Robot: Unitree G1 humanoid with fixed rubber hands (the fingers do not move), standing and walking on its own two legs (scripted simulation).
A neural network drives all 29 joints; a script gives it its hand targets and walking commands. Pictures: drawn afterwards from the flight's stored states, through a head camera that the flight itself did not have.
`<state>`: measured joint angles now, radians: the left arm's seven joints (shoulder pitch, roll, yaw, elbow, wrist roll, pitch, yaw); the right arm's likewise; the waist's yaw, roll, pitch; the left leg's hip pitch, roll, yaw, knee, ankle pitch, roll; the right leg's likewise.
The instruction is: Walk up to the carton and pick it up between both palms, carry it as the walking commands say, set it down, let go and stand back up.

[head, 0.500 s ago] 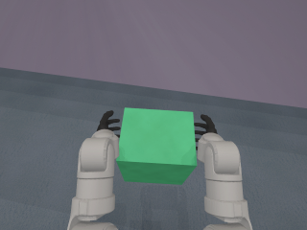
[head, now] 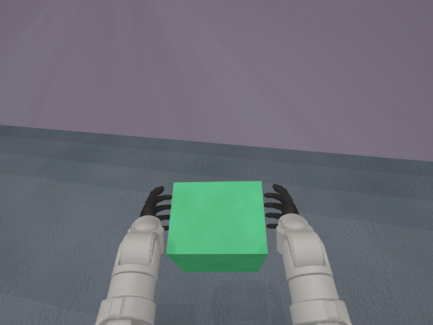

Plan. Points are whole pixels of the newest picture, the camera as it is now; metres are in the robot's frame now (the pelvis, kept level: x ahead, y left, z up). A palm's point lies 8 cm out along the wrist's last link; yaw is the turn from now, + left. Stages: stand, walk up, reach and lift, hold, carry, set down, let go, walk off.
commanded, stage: hold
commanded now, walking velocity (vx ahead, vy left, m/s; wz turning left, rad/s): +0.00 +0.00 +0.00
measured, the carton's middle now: (219, 230) +0.33 +0.00 -0.03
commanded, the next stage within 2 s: set down in 0.40 s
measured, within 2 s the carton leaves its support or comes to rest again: neither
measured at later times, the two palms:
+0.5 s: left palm (153, 221) +0.30 +0.12 +0.06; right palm (287, 216) +0.30 -0.14 +0.05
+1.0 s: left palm (144, 232) +0.33 +0.16 -0.01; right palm (264, 220) +0.34 -0.11 -0.01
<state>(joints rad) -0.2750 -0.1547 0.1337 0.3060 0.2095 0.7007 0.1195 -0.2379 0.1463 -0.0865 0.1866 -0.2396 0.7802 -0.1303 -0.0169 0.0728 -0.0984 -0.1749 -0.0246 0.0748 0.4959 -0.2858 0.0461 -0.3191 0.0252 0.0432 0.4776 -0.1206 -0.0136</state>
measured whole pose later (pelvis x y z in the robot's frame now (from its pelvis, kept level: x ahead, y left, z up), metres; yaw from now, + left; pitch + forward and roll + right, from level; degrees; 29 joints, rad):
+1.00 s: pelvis +0.02 +0.01 +0.00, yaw +3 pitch +1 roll +0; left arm -0.41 -0.20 0.35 0.60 0.41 0.41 0.07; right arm -0.40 0.20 -0.31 0.57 -0.38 0.43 -0.07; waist -0.02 0.04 0.04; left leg -0.23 -0.04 0.02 0.55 -0.33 0.05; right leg -0.35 0.03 0.04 0.51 -0.17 -0.01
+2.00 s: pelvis -0.04 -0.01 -0.10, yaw +8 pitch +25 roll +1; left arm -0.70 -0.08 0.21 0.79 0.06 -0.03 0.22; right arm -0.56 0.05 -0.17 0.70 -0.08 -0.02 -0.28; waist -0.02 0.04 0.13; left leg -1.15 -0.08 -0.02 1.17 -0.46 0.03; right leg -1.24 0.03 0.04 1.09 -0.29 0.00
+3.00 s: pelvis -0.06 -0.01 -0.26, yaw +10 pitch +39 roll +0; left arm -1.13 -0.04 0.25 0.87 0.18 0.16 0.24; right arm -0.95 -0.02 -0.41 0.70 -0.15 0.19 -0.21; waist -0.02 0.05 0.04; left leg -1.86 -0.15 -0.02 1.77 -0.60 0.02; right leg -1.94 0.03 0.04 1.68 -0.43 0.03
